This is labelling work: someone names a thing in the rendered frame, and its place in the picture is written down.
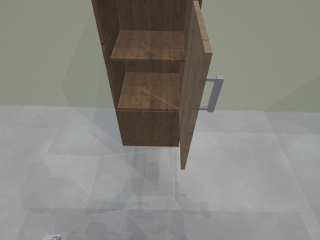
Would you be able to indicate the cupboard door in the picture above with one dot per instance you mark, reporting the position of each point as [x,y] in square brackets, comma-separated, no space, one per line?
[197,62]

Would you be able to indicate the handle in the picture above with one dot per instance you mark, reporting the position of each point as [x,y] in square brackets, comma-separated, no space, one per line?
[218,82]

